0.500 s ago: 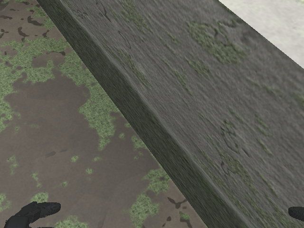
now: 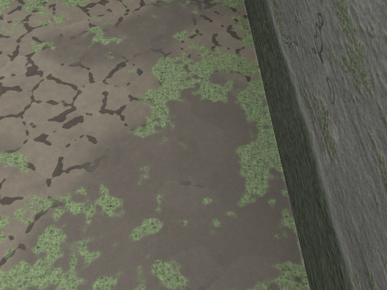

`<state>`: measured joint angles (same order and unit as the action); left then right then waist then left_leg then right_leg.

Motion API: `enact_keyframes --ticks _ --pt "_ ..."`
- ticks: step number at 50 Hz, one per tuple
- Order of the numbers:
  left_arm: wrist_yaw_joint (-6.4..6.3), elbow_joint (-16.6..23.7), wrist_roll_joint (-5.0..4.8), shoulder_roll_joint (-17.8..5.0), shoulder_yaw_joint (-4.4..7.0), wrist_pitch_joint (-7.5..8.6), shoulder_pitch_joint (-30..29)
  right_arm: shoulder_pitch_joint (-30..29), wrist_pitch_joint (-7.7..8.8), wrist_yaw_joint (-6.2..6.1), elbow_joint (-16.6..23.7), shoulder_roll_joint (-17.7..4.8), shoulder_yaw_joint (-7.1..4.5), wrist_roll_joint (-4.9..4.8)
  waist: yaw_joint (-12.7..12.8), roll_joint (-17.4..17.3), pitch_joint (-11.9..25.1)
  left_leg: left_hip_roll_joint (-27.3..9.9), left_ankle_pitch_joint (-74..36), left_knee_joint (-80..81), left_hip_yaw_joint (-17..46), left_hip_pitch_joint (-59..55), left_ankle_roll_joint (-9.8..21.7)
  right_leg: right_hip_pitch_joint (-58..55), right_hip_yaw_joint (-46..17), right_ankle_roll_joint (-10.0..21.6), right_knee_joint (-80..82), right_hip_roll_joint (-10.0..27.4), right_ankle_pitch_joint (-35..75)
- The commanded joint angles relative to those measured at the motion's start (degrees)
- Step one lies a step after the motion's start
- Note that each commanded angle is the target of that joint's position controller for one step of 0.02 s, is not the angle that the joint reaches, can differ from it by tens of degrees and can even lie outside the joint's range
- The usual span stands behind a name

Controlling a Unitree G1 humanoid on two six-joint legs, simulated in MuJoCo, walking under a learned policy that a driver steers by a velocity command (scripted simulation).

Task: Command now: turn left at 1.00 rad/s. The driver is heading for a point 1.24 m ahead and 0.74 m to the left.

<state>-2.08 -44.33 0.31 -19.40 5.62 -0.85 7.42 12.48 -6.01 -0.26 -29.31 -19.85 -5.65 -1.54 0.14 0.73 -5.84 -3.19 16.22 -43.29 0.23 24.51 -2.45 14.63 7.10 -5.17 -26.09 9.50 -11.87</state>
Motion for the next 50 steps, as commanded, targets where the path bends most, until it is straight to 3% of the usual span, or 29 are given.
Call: enact_keyframes --ticks 1,2,3,4,5,6,8,10,12,13,15,19,24,25,26,27,28,29,30,31,34,36,40,42,44,45,47,48,50 --pt "0.25 2.67 -1.37 -8.90 2.49 1.19 -1.06 4.32 0.40 0.00 2.76 -4.64 -2.77 -0.29 -2.01 12.04 10.23 4.22 -5.14 11.21 -5.01 -12.16 3.57 -2.06 -1.58 8.04 1.26 7.76 4.98" --pt "0.26 2.10 -1.27 -6.29 1.94 1.37 0.25 9.52 0.19 -0.20 1.00 -6.77 -4.12 -0.62 -4.40 7.45 11.51 5.02 -4.87 14.56 -2.15 -21.24 6.42 4.51 1.14 5.57 -6.16 4.81 -4.30" --pt "0.75 3.84 1.32 -2.73 0.88 1.10 -0.46 17.58 0.99 -0.46 -0.91 -13.04 -6.11 -1.28 -5.86 -10.38 8.87 -5.41 -6.80 19.63 17.17 -31.15 12.88 23.11 4.86 0.76 -28.22 -2.02 -25.84" --pt "1.25 9.30 0.97 -1.15 0.33 3.21 -6.54 17.31 4.34 0.56 -0.16 -17.58 -5.92 -0.33 -6.02 -19.30 14.40 -13.97 18.79 28.14 43.33 -30.77 22.96 36.18 -8.94 1.33 -39.24 -7.68 -25.44" --pt "1.34 8.77 -0.94 -6.63 1.97 5.01 -8.95 14.70 7.22 0.90 0.51 -12.44 -4.33 -0.52 -7.86 -14.19 11.96 -14.93 32.15 33.20 43.64 -31.73 22.18 40.01 -13.53 3.72 -42.47 -6.02 -20.37" --pt "1.64 8.14 -1.83 -8.73 2.75 6.17 -8.01 10.54 8.80 0.66 0.25 -10.46 -3.13 -0.61 -5.08 -13.61 8.61 -14.47 32.28 33.52 40.50 -27.54 19.26 38.77 -14.24 5.35 -40.34 -4.89 -15.19" --pt "1.91 4.60 0.08 -8.57 2.96 7.00 -2.92 4.84 9.41 0.00 0.45 -7.06 -1.43 -0.67 -1.77 -11.94 7.24 -9.96 20.67 31.91 29.10 -22.25 15.09 31.09 -12.90 4.43 -33.71 -2.86 -4.51" --pt "2.87 3.27 0.66 -7.12 2.58 7.25 -1.96 5.16 9.88 -0.29 -0.51 -5.40 -0.55 0.75 -1.79 -12.50 7.57 -6.51 13.04 32.34 22.62 -19.78 14.32 25.34 -9.99 3.16 -29.75 -4.56 3.08" --pt "3.18 3.48 0.14 -5.60 1.82 6.94 -4.02 6.97 10.22 -0.54 -1.88 -5.35 -0.34 0.53 -2.82 -11.73 5.08 -5.71 9.33 33.39 19.90 -18.53 14.44 24.18 -9.09 2.15 -22.73 -5.64 6.39" --pt "4.51 2.32 3.47 -2.52 0.18 2.86 -3.25 10.85 9.64 0.85 -5.78 -6.98 -0.22 3.61 -3.63 -13.68 4.34 -2.23 8.21 35.21 17.12 -17.01 13.43 22.56 -5.70 1.45 -21.74 -5.57 5.68" --pt "5.23 3.28 2.37 -3.27 0.22 1.00 -4.96 12.26 9.22 1.74 -6.86 -5.84 -0.01 3.21 -4.69 -11.70 2.19 -3.08 8.04 36.14 18.11 -17.31 14.07 23.12 -4.98 0.79 -18.07 -5.87 6.43" --pt "5.51 5.77 1.41 -4.86 0.26 1.63 -10.41 13.72 9.85 1.41 -8.93 -7.21 -0.13 2.80 -6.01 -8.49 -0.27 -7.42 10.33 37.24 21.53 -19.72 15.23 24.70 -6.72 1.64 -13.05 -4.40 8.27" --pt "5.08 6.21 1.11 -6.21 0.30 2.79 -7.89 11.22 10.35 0.50 -10.47 -7.88 -0.19 3.32 -2.69 -5.79 -1.00 -9.64 3.31 35.94 21.51 -21.31 15.05 17.16 -6.61 5.59 -10.03 -5.01 1.97" --pt "4.66 4.92 1.05 -6.15 0.38 3.07 -2.93 9.37 10.37 0.53 -10.67 -7.91 -0.02 3.32 0.22 -5.94 0.22 -8.80 -6.48 32.49 19.38 -19.18 14.11 9.70 -5.25 6.57 -8.27 -6.46 0.49" --pt "3.88 1.53 1.18 -6.67 0.94 3.43 7.51 7.14 10.35 0.63 -10.91 -7.68 0.22 3.42 5.79 -3.63 4.18 -5.67 -21.36 21.28 15.47 -14.51 12.76 -4.25 -3.21 7.39 -6.53 -9.56 -0.70" --pt "2.71 -2.69 2.33 -11.23 2.35 4.15 21.62 5.92 10.59 0.75 -10.85 -5.68 0.96 3.72 12.12 5.83 11.36 0.72 -28.13 -1.79 9.73 -5.25 11.47 -20.70 -9.76 9.06 -5.10 -5.93 -11.52" --pt "2.20 -3.70 2.79 -19.81 3.60 4.52 28.81 10.51 11.64 1.12 -8.65 1.23 2.53 2.57 10.23 27.72 17.68 11.81 7.13 -26.26 5.96 11.79 8.64 -31.72 -41.97 13.84 9.60 9.61 -41.35" --pt "2.83 -1.96 1.79 -12.60 1.61 4.53 19.79 8.98 11.93 0.42 -10.58 -0.21 2.65 3.22 6.64 17.33 12.99 12.54 8.74 -33.25 12.93 18.59 10.52 -24.74 -56.87 13.47 18.02 12.09 -45.95" --pt "2.70 -0.61 1.67 -9.55 1.06 4.41 13.02 6.86 11.81 0.53 -11.07 -2.88 2.02 3.02 3.45 9.22 7.68 7.89 2.60 -34.15 11.55 20.40 11.24 -19.93 -47.83 13.45 15.11 11.83 -38.17" --pt "2.65 -0.67 1.50 -7.82 0.69 4.65 10.60 5.44 11.82 1.28 -12.03 -4.77 1.79 3.65 2.36 4.21 7.18 4.51 -1.38 -30.59 10.14 18.46 11.11 -16.56 -39.37 13.70 13.60 8.72 -31.92" --pt "2.40 -3.38 1.21 -5.06 -0.80 5.86 11.37 2.25 10.52 2.88 -12.39 -2.22 2.79 5.18 0.38 5.10 3.49 0.91 -5.27 -23.93 6.04 16.35 8.62 -11.05 -27.00 13.25 17.47 2.57 -21.79" --pt "2.57 -5.41 0.23 -5.07 -0.91 6.83 14.24 -1.60 9.79 3.29 -11.51 -0.89 3.38 5.27 0.16 3.41 0.09 -0.50 -7.50 -22.05 3.80 20.97 7.18 -10.97 -23.86 14.41 20.16 2.54 -16.42" --pt "2.64 -7.64 0.31 -4.57 -1.39 8.01 18.21 -11.60 9.56 3.41 -8.93 -0.43 3.77 3.30 2.08 1.04 -4.20 3.36 -13.94 -11.87 3.64 23.92 6.48 -11.24 -8.73 11.27 23.89 1.06 4.06" --pt "2.90 -8.12 0.33 -3.02 -2.16 8.38 16.98 -12.09 9.42 4.11 -8.97 0.48 4.12 2.70 0.49 2.58 -3.68 3.88 -18.83 -5.19 -0.83 17.11 7.34 -8.37 -1.06 8.62 24.01 -0.41 19.82" --pt "2.76 -9.55 0.00 -1.34 -2.91 8.61 19.55 -15.23 8.88 4.70 -8.19 1.49 4.77 3.06 1.28 1.87 -3.66 4.96 -21.30 -0.64 -7.11 10.71 9.83 -9.12 3.06 7.14 25.82 -0.22 35.63" --pt "2.41 -8.77 0.10 -2.14 -3.06 8.56 18.20 -12.59 8.32 4.70 -9.53 0.80 4.45 2.56 0.06 3.63 0.60 8.30 -21.73 -1.20 -9.21 4.84 10.54 -11.75 4.94 6.08 23.02 -1.22 54.09" --pt "0.76 -9.69 0.12 -6.03 -2.48 8.25 20.27 -11.61 7.96 4.19 -9.29 -0.13 4.59 3.75 -3.02 7.40 1.29 9.91 -15.02 -0.16 -11.67 3.70 13.03 -19.54 5.41 5.04 12.97 3.69 82.89" --pt "-0.02 -9.56 0.61 -6.84 -2.23 7.18 18.60 -5.97 8.06 3.81 -11.16 -1.82 4.00 3.66 -6.53 9.85 4.21 10.87 -12.25 0.89 -10.90 -1.14 14.16 -21.33 5.57 5.18 5.18 4.12 85.72" --pt "-1.05 -6.89 1.82 -10.51 -1.02 4.96 13.01 16.03 7.90 2.95 -19.10 -7.66 1.40 2.70 -17.30 8.70 13.74 12.05 -6.78 5.79 -6.83 -22.42 17.09 -17.47 4.29 6.80 -23.49 4.38 83.21"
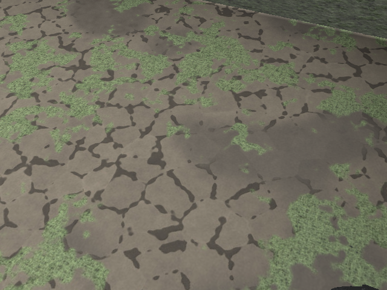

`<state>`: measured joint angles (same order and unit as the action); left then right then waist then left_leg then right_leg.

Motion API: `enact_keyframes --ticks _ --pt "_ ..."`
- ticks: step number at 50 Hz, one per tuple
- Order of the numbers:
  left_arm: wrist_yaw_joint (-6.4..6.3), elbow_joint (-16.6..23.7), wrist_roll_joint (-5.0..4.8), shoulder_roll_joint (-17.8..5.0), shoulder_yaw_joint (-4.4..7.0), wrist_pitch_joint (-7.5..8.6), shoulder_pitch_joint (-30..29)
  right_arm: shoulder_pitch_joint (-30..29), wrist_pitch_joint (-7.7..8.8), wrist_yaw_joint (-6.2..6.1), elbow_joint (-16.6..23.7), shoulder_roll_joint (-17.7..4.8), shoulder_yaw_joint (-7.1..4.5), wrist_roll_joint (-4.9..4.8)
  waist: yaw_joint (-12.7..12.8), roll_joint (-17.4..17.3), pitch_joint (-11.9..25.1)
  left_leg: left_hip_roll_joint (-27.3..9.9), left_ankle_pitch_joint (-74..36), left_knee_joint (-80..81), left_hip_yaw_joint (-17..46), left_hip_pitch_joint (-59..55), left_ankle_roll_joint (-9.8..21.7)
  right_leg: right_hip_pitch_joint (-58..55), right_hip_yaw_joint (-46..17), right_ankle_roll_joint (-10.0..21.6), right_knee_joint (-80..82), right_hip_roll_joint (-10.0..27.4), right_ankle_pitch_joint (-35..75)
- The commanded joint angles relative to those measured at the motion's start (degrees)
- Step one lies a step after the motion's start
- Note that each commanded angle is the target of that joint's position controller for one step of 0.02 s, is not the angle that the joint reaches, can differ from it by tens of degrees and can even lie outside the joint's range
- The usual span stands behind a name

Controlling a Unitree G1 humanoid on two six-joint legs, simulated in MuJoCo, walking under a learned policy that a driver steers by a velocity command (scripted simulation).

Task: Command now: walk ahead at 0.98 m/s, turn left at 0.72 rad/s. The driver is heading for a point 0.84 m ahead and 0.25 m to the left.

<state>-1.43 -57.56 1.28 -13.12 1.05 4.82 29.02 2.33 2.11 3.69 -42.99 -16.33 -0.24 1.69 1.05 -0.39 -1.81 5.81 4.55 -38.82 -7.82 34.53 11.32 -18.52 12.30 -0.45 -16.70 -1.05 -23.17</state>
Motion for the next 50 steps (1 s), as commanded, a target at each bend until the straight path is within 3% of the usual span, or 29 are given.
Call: enact_keyframes --ticks 1,2,3,4,6,8,12,15,17,18,19,20,21,22,23,25,27,29,35,37,39,40,41,42,43,44,45,46,50 --pt "-1.15 7.00 0.84 -15.34 3.69 -0.77 -11.07 31.69 -0.08 -2.00 -8.22 -11.94 -5.11 -1.13 -19.00 3.69 9.02 -0.31 5.23 8.66 9.48 -41.77 5.80 26.51 -0.44 2.54 -55.81 8.13 59.25" --pt "0.27 10.93 1.66 -7.46 1.70 0.93 -10.63 25.84 -0.61 -2.90 -7.93 -14.87 -5.51 -0.59 -8.82 -14.18 6.16 -9.70 -10.13 2.07 26.87 -51.73 8.24 51.40 -3.97 1.13 -73.47 -1.04 -3.88" --pt "0.89 15.73 -1.23 -8.36 1.32 1.58 -9.99 25.18 -0.51 -3.08 -6.83 -17.08 -6.31 -0.23 -7.85 -13.62 16.16 -17.19 3.60 12.75 49.84 -63.21 18.58 65.78 -16.03 0.47 -78.91 -1.49 -6.08" --pt "0.95 16.54 -0.63 -10.23 1.05 2.54 -15.49 25.42 -0.02 -3.58 -7.92 -13.08 -5.95 -0.58 -8.56 -2.00 9.93 -17.12 9.79 21.08 51.88 -56.81 15.19 67.77 -18.43 1.64 -71.61 1.75 -1.15" --pt "1.46 17.41 1.23 -8.32 0.21 2.03 -19.07 21.78 0.71 -4.07 -10.02 -9.12 -5.00 0.07 -2.66 5.60 -2.21 -13.55 4.50 24.66 44.06 -38.77 11.27 64.02 -17.94 1.55 -62.64 4.84 0.39" --pt "1.78 17.38 2.99 -8.06 -0.08 -0.67 -16.94 19.63 2.12 -4.19 -9.42 -7.39 -3.81 -0.61 1.40 5.16 -3.90 -10.21 -0.72 25.84 37.67 -28.00 9.41 58.56 -16.79 -0.43 -56.89 6.87 -1.79" --pt "2.86 24.45 2.08 -6.46 -1.50 -1.12 -31.29 19.33 3.73 -3.64 -8.76 -10.55 -4.72 -1.14 -0.89 0.93 -8.69 -4.75 -11.00 31.79 31.46 -11.23 6.75 47.63 -11.06 -3.07 -32.82 6.04 13.57" --pt "2.77 25.39 0.22 -6.35 -1.71 -0.95 -32.98 22.14 3.62 -2.97 -9.82 -12.73 -5.99 -1.93 -3.93 -1.13 -5.22 -5.06 -21.60 30.84 30.81 -15.53 3.34 38.03 -10.04 -0.78 -20.16 3.01 28.88" --pt "2.21 24.51 0.11 -9.01 -0.79 -1.11 -30.27 22.92 3.27 -3.27 -10.21 -13.81 -6.41 -1.97 -3.41 -1.47 -1.14 -5.15 -34.81 23.26 30.52 -23.33 0.74 32.49 -9.94 0.22 -15.18 0.19 27.26" --pt "1.51 22.82 -0.04 -11.41 0.23 -0.95 -24.50 22.45 3.11 -3.33 -10.14 -15.31 -6.86 -1.55 -0.90 -1.80 3.51 -5.15 -41.96 13.93 30.52 -25.90 -0.85 25.31 -10.69 0.53 -15.10 -1.16 24.40" --pt "0.65 20.30 -0.57 -14.16 1.63 -0.63 -13.44 19.41 3.21 -3.21 -9.66 -17.33 -7.38 -1.05 6.22 -2.02 9.07 -4.29 -42.66 0.49 29.89 -22.82 -2.33 12.90 -10.98 0.56 -15.57 -0.32 21.55" --pt "-0.44 16.69 -0.22 -17.65 3.36 -0.47 0.34 15.24 3.91 -3.07 -8.61 -15.59 -6.96 -0.44 13.66 -1.40 14.98 -1.58 -36.67 -15.68 28.17 -15.18 -3.64 -1.09 -14.00 0.96 -18.62 4.22 14.61" --pt "-1.04 14.35 2.13 -21.10 4.22 -0.01 7.57 15.33 4.23 -3.49 -6.08 -4.13 -4.44 -0.65 12.35 15.71 20.41 4.68 21.38 -39.20 23.09 -1.88 -3.99 -11.91 -31.31 2.77 -15.38 20.70 1.51" --pt "-0.15 15.43 2.49 -22.13 4.73 -0.54 -0.69 22.36 3.67 -3.92 -2.69 -5.28 -3.60 -2.95 3.66 28.18 28.90 3.15 22.96 -47.59 18.99 4.22 -3.97 -10.81 -59.50 7.13 -3.15 29.89 -9.20" --pt "0.13 17.25 1.92 -14.95 3.88 -0.87 -8.79 16.92 2.69 -4.24 -4.32 -9.40 -3.97 -0.87 3.89 16.32 18.47 -2.74 14.69 -45.29 16.22 5.87 -3.54 0.28 -52.63 6.49 0.03 26.08 -18.11" --pt "0.38 14.82 2.19 -8.39 2.13 -1.13 -10.67 10.45 1.34 -2.49 -3.71 -7.92 -4.12 0.22 3.24 4.02 6.52 -6.82 10.22 -41.86 13.26 6.01 -4.31 13.93 -36.65 6.38 -0.22 21.50 -5.68" --pt "0.51 10.29 2.18 -5.51 1.04 -0.36 -6.18 8.23 -0.06 -0.66 -1.02 -3.01 -2.86 0.81 0.71 5.03 2.08 -9.12 9.65 -40.41 13.65 5.75 -4.41 21.13 -27.73 5.80 0.78 20.30 3.64" --pt "1.54 8.16 0.74 -4.79 0.88 0.90 -5.74 4.98 -1.26 0.07 1.89 -0.46 -1.91 0.67 -1.33 4.62 -0.28 -10.63 8.89 -38.31 13.44 9.14 -4.40 22.70 -19.94 4.12 2.46 20.28 13.53" --pt "1.69 6.52 0.17 -8.07 1.57 2.82 -8.27 -7.24 -1.43 2.06 8.94 -1.40 -0.11 0.65 -3.75 0.99 -9.79 -8.76 -3.58 -10.79 1.94 2.04 -3.32 29.14 2.52 1.70 10.28 14.82 41.60" --pt "1.23 6.21 -0.20 -11.21 2.19 2.53 -5.23 -4.27 -0.36 2.01 6.55 -1.42 0.05 1.30 -4.08 1.91 -6.36 -1.88 -5.52 -3.48 -3.33 -9.87 -2.86 26.54 4.08 2.57 4.25 13.10 65.13" --pt "0.52 7.47 -1.24 -15.87 2.99 1.24 -6.19 10.64 0.30 1.23 0.84 -4.88 -1.53 1.52 -10.79 4.97 3.00 1.76 -4.83 1.01 -0.21 -28.55 -1.08 26.64 2.67 2.68 -15.47 14.46 75.06" --pt "0.49 8.16 -1.51 -15.50 2.79 0.74 -7.70 20.71 0.40 0.13 -3.11 -6.64 -2.62 1.51 -14.64 5.53 7.73 0.59 -10.10 5.12 4.03 -39.65 0.87 29.63 2.10 2.19 -29.10 14.49 68.59" --pt "-0.53 9.86 -2.66 -16.85 3.47 1.39 -7.80 19.24 -0.35 -1.48 -0.86 -12.42 -5.46 -4.41 -13.51 3.10 9.65 -8.16 -19.74 8.46 14.99 -50.87 1.48 39.38 -0.71 -1.30 -45.84 7.36 27.50" --pt "-0.61 12.42 -0.16 -10.37 1.74 2.29 -3.72 13.72 -0.26 -2.93 1.47 -19.01 -5.53 -2.63 -5.35 -13.06 17.37 -20.75 -61.72 1.88 32.27 -60.65 6.70 50.50 -5.57 -3.10 -68.43 1.19 -14.22" --pt "-0.18 13.65 -2.59 -12.00 1.64 2.96 -0.68 14.45 0.04 -2.82 3.07 -16.84 -5.45 0.08 -6.36 -6.70 32.85 -28.91 -60.21 6.46 43.96 -67.89 15.89 55.12 -18.91 -3.28 -75.06 1.56 -14.65" --pt "-0.27 14.37 -4.44 -12.88 2.00 2.80 -4.35 13.30 0.11 -2.54 3.22 -14.82 -5.61 0.00 -6.04 0.82 29.14 -26.77 -44.46 11.61 42.31 -60.55 16.08 55.88 -19.40 -3.30 -73.13 3.22 -10.20" --pt "-0.74 14.68 -4.18 -12.55 2.31 2.36 -6.99 8.55 1.00 -2.04 2.86 -11.81 -5.14 -2.50 -3.20 5.46 17.54 -22.92 -34.19 15.05 36.85 -48.46 13.05 58.11 -17.34 -3.28 -67.30 5.51 -6.74" --pt "-1.40 13.41 -3.20 -12.18 2.63 1.59 -8.01 4.96 1.85 -2.03 3.39 -9.04 -4.39 -3.25 -1.03 8.53 11.44 -20.84 -30.68 17.42 33.56 -38.23 10.76 56.03 -16.98 -3.75 -64.31 7.48 -4.08" --pt "-1.63 14.47 -1.85 -8.38 2.93 -0.64 -9.28 4.03 2.74 -2.45 1.07 -5.50 -3.54 -2.35 2.31 2.83 5.50 -15.74 -37.20 21.32 21.92 -18.90 7.08 47.08 -16.06 -4.44 -50.63 9.33 0.71"
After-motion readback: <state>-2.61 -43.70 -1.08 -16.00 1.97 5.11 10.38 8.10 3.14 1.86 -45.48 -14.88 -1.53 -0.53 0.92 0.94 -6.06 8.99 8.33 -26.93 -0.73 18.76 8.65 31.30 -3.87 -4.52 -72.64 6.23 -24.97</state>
